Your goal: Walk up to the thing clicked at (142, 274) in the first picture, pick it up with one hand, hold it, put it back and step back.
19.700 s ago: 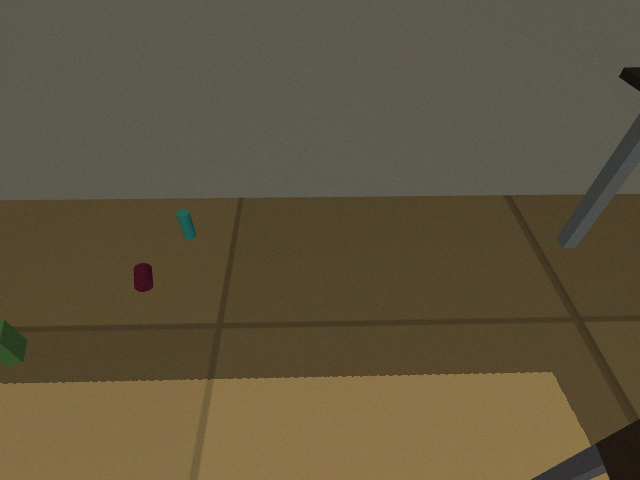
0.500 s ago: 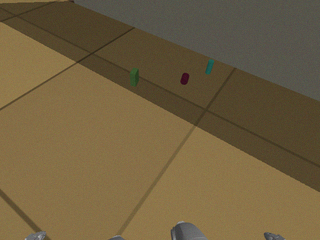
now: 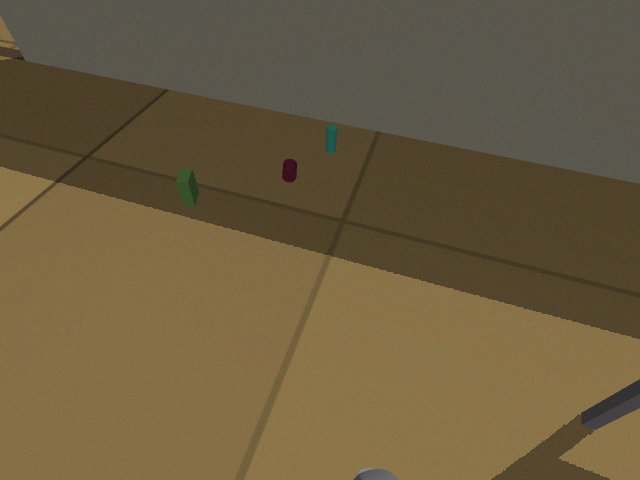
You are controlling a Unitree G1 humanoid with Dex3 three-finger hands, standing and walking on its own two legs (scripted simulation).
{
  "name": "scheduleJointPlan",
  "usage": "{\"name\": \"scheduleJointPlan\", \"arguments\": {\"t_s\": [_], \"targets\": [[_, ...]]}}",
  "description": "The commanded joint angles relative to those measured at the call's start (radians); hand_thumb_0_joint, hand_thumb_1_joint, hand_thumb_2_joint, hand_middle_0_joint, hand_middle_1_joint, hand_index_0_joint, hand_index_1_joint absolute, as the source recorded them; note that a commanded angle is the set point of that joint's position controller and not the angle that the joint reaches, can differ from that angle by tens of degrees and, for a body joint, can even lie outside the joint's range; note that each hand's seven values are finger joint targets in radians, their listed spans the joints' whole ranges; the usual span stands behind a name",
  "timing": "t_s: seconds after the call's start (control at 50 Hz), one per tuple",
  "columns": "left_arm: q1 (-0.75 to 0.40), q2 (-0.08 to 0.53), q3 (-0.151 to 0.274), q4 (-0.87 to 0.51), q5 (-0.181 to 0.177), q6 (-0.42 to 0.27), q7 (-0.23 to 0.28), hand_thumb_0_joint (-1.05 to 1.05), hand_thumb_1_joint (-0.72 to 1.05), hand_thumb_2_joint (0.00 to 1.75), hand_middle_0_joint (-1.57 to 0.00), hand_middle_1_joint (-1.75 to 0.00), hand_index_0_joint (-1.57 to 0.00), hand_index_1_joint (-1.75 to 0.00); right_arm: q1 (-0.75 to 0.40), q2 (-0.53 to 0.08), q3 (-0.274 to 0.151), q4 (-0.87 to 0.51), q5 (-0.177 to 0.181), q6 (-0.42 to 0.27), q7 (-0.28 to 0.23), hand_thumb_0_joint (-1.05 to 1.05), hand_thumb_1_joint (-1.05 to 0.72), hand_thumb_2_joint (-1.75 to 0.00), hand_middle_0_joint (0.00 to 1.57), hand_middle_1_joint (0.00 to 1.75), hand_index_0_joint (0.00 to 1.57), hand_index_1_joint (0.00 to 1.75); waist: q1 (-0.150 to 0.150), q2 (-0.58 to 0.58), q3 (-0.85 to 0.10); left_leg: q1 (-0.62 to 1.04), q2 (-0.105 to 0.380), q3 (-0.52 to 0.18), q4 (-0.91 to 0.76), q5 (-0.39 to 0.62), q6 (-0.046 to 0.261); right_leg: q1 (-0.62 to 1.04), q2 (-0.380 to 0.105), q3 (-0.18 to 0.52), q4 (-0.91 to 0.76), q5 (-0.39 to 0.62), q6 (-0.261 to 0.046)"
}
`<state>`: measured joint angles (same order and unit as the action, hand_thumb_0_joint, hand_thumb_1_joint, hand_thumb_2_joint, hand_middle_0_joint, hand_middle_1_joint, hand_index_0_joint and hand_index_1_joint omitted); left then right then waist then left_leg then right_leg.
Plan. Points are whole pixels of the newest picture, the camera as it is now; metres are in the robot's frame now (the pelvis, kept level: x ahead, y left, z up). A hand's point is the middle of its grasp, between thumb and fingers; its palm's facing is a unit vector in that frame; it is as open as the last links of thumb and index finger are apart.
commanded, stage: walk up
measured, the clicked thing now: (289, 170) +1.55 +0.08 -0.70
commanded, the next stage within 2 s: stand in 0.84 s
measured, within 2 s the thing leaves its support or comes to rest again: neither
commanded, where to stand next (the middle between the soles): +0.09 -0.02 m, yaw -8 degrees
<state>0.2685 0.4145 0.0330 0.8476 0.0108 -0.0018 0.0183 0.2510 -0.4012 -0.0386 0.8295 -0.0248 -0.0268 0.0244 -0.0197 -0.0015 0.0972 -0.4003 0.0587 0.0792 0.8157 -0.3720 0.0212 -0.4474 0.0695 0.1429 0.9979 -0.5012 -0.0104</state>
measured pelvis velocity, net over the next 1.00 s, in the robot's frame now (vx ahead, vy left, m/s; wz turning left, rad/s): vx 0.04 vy -0.01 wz -0.16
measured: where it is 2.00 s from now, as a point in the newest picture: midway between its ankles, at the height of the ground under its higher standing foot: outside the picture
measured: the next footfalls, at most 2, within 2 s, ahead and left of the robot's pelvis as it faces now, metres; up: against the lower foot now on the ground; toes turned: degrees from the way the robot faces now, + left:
right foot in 0.18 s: +0.07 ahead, -0.14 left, +0.00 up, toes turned -4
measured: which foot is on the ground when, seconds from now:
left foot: down 0.00-1.00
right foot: up 0.00-0.16, down 0.18-1.00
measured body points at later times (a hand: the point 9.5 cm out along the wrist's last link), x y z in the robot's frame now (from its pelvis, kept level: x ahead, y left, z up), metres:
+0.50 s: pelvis +0.03 -0.02 +0.02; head +0.04 -0.03 +0.47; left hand +0.17 +0.27 -0.10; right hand +0.06 -0.33 -0.11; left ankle +0.05 +0.12 -0.70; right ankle +0.03 -0.14 -0.70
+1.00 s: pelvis +0.04 -0.01 +0.04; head +0.05 -0.02 +0.49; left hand +0.19 +0.27 -0.08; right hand +0.06 -0.33 -0.09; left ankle +0.05 +0.12 -0.70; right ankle +0.03 -0.14 -0.70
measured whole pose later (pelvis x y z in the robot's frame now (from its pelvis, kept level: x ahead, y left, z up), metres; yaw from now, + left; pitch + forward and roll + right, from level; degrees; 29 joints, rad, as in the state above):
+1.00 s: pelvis +0.04 -0.01 +0.04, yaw -9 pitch -2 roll +0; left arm 0.05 0.34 0.00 1.13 0.01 -0.02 0.00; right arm 0.08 -0.38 -0.01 1.14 -0.01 0.00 0.02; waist -0.04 0.01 0.06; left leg -0.14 0.06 0.10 0.39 -0.22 -0.02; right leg -0.18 0.02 0.10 0.41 -0.20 0.01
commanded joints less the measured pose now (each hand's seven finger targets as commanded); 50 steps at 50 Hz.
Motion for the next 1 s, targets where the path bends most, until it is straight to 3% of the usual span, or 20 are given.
{"name": "scheduleJointPlan", "arguments": {"t_s": [0.0, 0.08, 0.12, 0.14, 0.16, 0.18, 0.2, 0.22, 0.24, 0.3, 0.32, 0.34, 0.36, 0.4, 0.44, 0.54, 0.68, 0.8, 0.84, 0.98], "targets": [[0.027, 0.233, 0.083, -0.036, -0.007, -0.038, -0.002, 0.00, 0.90, 0.90, -0.20, -0.30, -0.20, -0.30, -0.018, -0.314, -0.098, -0.064, -0.005, -0.035, -0.028, 0.00, -0.90, -0.90, 0.20, 0.30, 0.20, 0.30, 0.001, 0.150, 0.015, 0.062, 0.263, -0.362, -0.474, -0.172, 0.155, -0.125, -0.056, -0.036, 0.045, 0.031, -0.012], [0.041, 0.178, 0.079, -0.018, -0.001, -0.045, -0.019, 0.00, 0.90, 0.90, -0.20, -0.30, -0.20, -0.30, -0.026, -0.298, -0.086, -0.063, -0.013, -0.018, -0.015, 0.00, -0.90, -0.90, 0.20, 0.30, 0.20, 0.30, 0.001, 0.207, -0.064, 0.061, 0.243, -0.213, -0.377, -0.008, 0.158, 0.064, -0.044, -0.165, -0.197, 0.034, -0.004], [0.061, 0.156, 0.081, 0.009, 0.003, -0.047, -0.011, 0.00, 0.90, 0.90, -0.20, -0.30, -0.20, -0.30, -0.041, -0.272, -0.075, -0.060, -0.004, -0.002, -0.011, 0.00, -0.90, -0.90, 0.20, 0.30, 0.20, 0.30, 0.029, 0.167, -0.083, 0.019, 0.214, -0.145, -0.279, 0.075, 0.122, 0.203, -0.009, -0.203, -0.389, 0.177, -0.014], [0.074, 0.165, 0.086, 0.019, 0.010, -0.052, -0.002, 0.00, 0.90, 0.90, -0.20, -0.30, -0.20, -0.30, -0.046, -0.234, -0.060, -0.058, 0.002, 0.004, -0.010, 0.00, -0.90, -0.90, 0.20, 0.30, 0.20, 0.30, 0.048, 0.135, -0.097, -0.019, 0.196, -0.113, -0.199, 0.101, 0.094, 0.271, -0.008, -0.182, -0.446, 0.210, -0.025], [0.075, 0.205, 0.099, 0.015, 0.018, -0.058, 0.006, 0.00, 0.90, 0.90, -0.20, -0.30, -0.20, -0.30, -0.019, -0.176, -0.040, -0.060, 0.007, 0.007, -0.012, 0.00, -0.90, -0.90, 0.20, 0.30, 0.20, 0.30, 0.050, 0.021, -0.111, -0.107, 0.157, -0.077, -0.080, 0.061, 0.055, 0.345, -0.074, -0.023, -0.499, 0.170, -0.048], [0.030, 0.271, 0.103, -0.017, 0.025, -0.070, 0.013, 0.00, 0.90, 0.90, -0.20, -0.30, -0.20, -0.30, -0.046, -0.120, -0.022, -0.078, 0.017, 0.008, -0.011, 0.00, -0.90, -0.90, 0.20, 0.30, 0.20, 0.30, 0.036, -0.165, -0.085, -0.216, 0.032, -0.013, 0.057, -0.060, -0.019, 0.299, -0.289, 0.385, -0.610, 0.116, -0.134], [-0.011, 0.303, 0.098, -0.019, 0.020, -0.066, 0.013, 0.00, 0.90, 0.90, -0.20, -0.30, -0.20, -0.30, -0.089, -0.188, -0.044, -0.063, 0.018, 0.014, -0.028, 0.00, -0.90, -0.90, 0.20, 0.30, 0.20, 0.30, 0.041, -0.128, -0.062, -0.109, 0.045, -0.088, 0.106, -0.222, -0.010, 0.135, -0.384, 0.456, -0.595, 0.162, -0.251], [-0.027, 0.262, 0.088, -0.021, 0.013, -0.067, 0.012, 0.00, 0.90, 0.90, -0.20, -0.30, -0.20, -0.30, -0.060, -0.198, -0.048, -0.039, 0.022, 0.011, -0.029, 0.00, -0.90, -0.90, 0.20, 0.30, 0.20, 0.30, 0.022, -0.085, -0.078, -0.096, 0.054, -0.109, 0.087, -0.242, -0.006, 0.176, -0.355, 0.377, -0.551, 0.260, -0.249], [-0.053, 0.239, 0.074, -0.015, 0.006, -0.068, 0.014, 0.00, 0.90, 0.90, -0.20, -0.30, -0.20, -0.30, -0.050, -0.190, -0.041, -0.016, 0.028, 0.003, -0.026, 0.00, -0.90, -0.90, 0.20, 0.30, 0.20, 0.30, 0.014, -0.072, -0.091, -0.076, 0.048, -0.100, 0.031, -0.196, 0.001, 0.191, -0.316, 0.298, -0.517, 0.367, -0.222], [-0.131, 0.204, 0.050, -0.007, -0.006, -0.060, 0.010, 0.00, 0.90, 0.90, -0.20, -0.30, -0.20, -0.30, 0.034, -0.181, -0.039, 0.061, 0.025, -0.019, -0.030, 0.00, -0.90, -0.90, 0.20, 0.30, 0.20, 0.30, -0.037, -0.112, -0.154, 0.174, 0.028, -0.066, -0.204, 0.159, 0.011, 0.094, -0.194, 0.109, -0.406, 0.519, -0.115], [-0.135, 0.177, 0.041, -0.002, -0.011, -0.057, 0.008, 0.00, 0.90, 0.90, -0.20, -0.30, -0.20, -0.30, 0.019, -0.210, -0.045, 0.061, 0.015, -0.023, -0.033, 0.00, -0.90, -0.90, 0.20, 0.30, 0.20, 0.30, -0.036, -0.054, -0.169, 0.203, 0.096, -0.152, -0.259, 0.215, 0.032, 0.062, -0.159, 0.068, -0.368, 0.487, -0.075], [-0.103, 0.170, 0.037, 0.019, -0.016, -0.053, 0.006, 0.00, 0.90, 0.90, -0.20, -0.30, -0.20, -0.30, -0.047, -0.244, -0.046, 0.055, 0.020, -0.025, -0.029, 0.00, -0.90, -0.90, 0.20, 0.30, 0.20, 0.30, 0.003, 0.003, -0.148, 0.134, 0.151, -0.228, -0.294, 0.131, 0.066, 0.093, -0.102, 0.022, -0.364, 0.345, -0.049], [-0.090, 0.180, 0.037, 0.046, -0.012, -0.054, 0.007, 0.00, 0.90, 0.90, -0.20, -0.30, -0.20, -0.30, -0.097, -0.240, -0.040, 0.060, 0.022, -0.021, -0.023, 0.00, -0.90, -0.90, 0.20, 0.30, 0.20, 0.30, 0.021, 0.013, -0.132, 0.083, 0.165, -0.229, -0.293, 0.100, 0.078, 0.155, -0.092, 0.017, -0.382, 0.271, -0.049], [-0.120, 0.189, 0.036, 0.070, -0.007, -0.060, 0.006, 0.00, 0.90, 0.90, -0.20, -0.30, -0.20, -0.30, -0.119, -0.212, -0.023, 0.082, 0.024, -0.017, -0.022, 0.00, -0.90, -0.90, 0.20, 0.30, 0.20, 0.30, 0.012, -0.017, -0.121, 0.084, 0.105, -0.138, -0.274, 0.114, 0.038, 0.181, -0.129, 0.079, -0.441, 0.343, -0.066], [-0.152, 0.201, 0.036, 0.091, -0.012, -0.061, 0.006, 0.00, 0.90, 0.90, -0.20, -0.30, -0.20, -0.30, -0.123, -0.205, -0.014, 0.112, 0.025, -0.015, -0.022, 0.00, -0.90, -0.90, 0.20, 0.30, 0.20, 0.30, 0.002, 0.009, -0.095, 0.111, 0.077, -0.104, -0.284, 0.123, 0.018, 0.149, -0.151, 0.109, -0.467, 0.375, -0.074], [-0.186, 0.170, 0.022, 0.141, -0.016, -0.056, 0.005, 0.00, 0.90, 0.90, -0.20, -0.30, -0.20, -0.30, -0.164, -0.205, -0.008, 0.164, 0.028, -0.014, -0.021, 0.00, -0.90, -0.90, 0.20, 0.30, 0.20, 0.30, 0.007, 0.004, -0.137, 0.184, 0.108, -0.103, -0.352, 0.178, 0.030, 0.196, -0.130, 0.058, -0.477, 0.481, -0.047], [-0.246, 0.151, 0.011, 0.184, -0.012, -0.045, 0.001, 0.00, 0.90, 0.90, -0.20, -0.30, -0.20, -0.30, -0.218, -0.191, -0.009, 0.213, 0.024, -0.007, -0.020, 0.00, -0.90, -0.90, 0.20, 0.30, 0.20, 0.30, 0.000, -0.002, -0.124, 0.235, 0.112, -0.081, -0.443, 0.096, 0.018, 0.195, -0.130, 0.064, -0.542, 0.448, -0.031], [-0.259, 0.157, 0.012, 0.202, -0.005, -0.043, 0.001, 0.00, 0.90, 0.90, -0.20, -0.30, -0.20, -0.30, -0.243, -0.180, -0.013, 0.230, 0.025, -0.001, -0.018, 0.00, -0.90, -0.90, 0.20, 0.30, 0.20, 0.30, -0.004, -0.041, -0.135, 0.304, 0.091, -0.045, -0.436, 0.111, 0.013, 0.182, -0.147, 0.093, -0.608, 0.469, -0.033], [-0.264, 0.148, 0.010, 0.215, -0.005, -0.045, -0.006, 0.00, 0.90, 0.90, -0.20, -0.30, -0.20, -0.30, -0.229, -0.168, -0.008, 0.232, 0.019, -0.003, -0.021, 0.00, -0.90, -0.90, 0.20, 0.30, 0.20, 0.30, -0.008, -0.045, -0.155, 0.298, 0.086, -0.074, -0.461, 0.249, -0.005, 0.267, -0.163, 0.053, -0.625, 0.576, -0.014], [-0.260, 0.143, 0.015, 0.239, -0.010, -0.031, -0.006, 0.00, 0.90, 0.90, -0.20, -0.30, -0.20, -0.30, -0.237, -0.170, -0.009, 0.248, 0.015, -0.004, -0.023, 0.00, -0.90, -0.90, 0.20, 0.30, 0.20, 0.30, -0.002, -0.006, -0.162, 0.347, 0.099, -0.082, -0.510, 0.294, -0.013, 0.285, -0.160, 0.025, -0.650, 0.567, -0.010]]}}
